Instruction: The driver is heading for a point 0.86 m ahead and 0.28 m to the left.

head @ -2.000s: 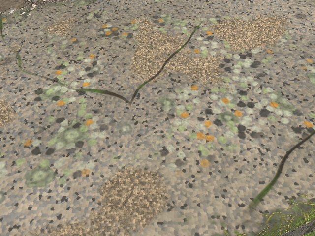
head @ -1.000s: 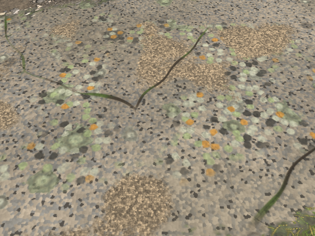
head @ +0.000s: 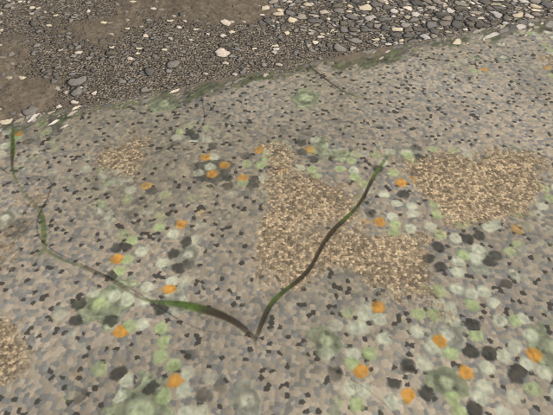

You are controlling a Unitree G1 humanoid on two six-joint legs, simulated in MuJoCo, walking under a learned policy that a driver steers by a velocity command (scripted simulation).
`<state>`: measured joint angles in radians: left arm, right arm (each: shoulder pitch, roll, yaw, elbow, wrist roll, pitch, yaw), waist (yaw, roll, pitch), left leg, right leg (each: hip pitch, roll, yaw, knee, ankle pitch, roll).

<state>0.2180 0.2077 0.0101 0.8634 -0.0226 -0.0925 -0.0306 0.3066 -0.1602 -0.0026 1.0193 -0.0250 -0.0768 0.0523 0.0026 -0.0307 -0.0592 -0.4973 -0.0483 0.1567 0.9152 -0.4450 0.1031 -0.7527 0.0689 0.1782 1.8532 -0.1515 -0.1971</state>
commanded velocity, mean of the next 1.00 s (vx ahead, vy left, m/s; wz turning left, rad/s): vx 0.49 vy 0.00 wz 0.21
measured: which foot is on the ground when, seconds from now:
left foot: down 0.00-0.38, up 0.40-0.88, down 0.90-1.00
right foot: up 0.00-0.36, down 0.38-0.92, up 0.94-1.00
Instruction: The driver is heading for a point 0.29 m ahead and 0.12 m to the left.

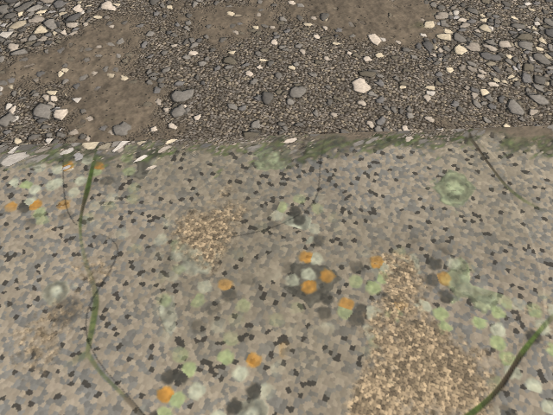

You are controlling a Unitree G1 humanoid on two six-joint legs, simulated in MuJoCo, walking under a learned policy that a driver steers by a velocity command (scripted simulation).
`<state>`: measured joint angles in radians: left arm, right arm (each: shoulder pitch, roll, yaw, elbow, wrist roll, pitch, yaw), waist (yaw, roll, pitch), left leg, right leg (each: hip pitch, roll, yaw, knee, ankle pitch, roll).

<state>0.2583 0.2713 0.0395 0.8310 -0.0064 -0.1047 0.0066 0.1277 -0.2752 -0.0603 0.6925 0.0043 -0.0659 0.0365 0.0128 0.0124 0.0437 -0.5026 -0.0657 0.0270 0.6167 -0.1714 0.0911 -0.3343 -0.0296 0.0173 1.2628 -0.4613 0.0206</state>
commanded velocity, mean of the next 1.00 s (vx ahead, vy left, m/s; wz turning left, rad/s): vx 0.09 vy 0.00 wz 0.23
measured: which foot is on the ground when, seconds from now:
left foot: down 0.00-0.36, up 0.38-0.62, down 0.64-1.00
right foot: up 0.00-0.32, down 0.34-1.00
